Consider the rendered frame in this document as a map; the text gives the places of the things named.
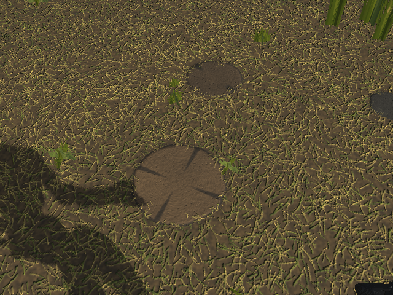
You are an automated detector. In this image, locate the robot right hand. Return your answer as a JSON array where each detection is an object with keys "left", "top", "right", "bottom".
[{"left": 355, "top": 282, "right": 393, "bottom": 295}]

